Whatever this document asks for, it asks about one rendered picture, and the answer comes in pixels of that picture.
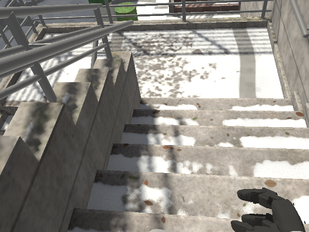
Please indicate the right robot hand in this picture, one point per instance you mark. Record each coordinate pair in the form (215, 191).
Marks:
(284, 218)

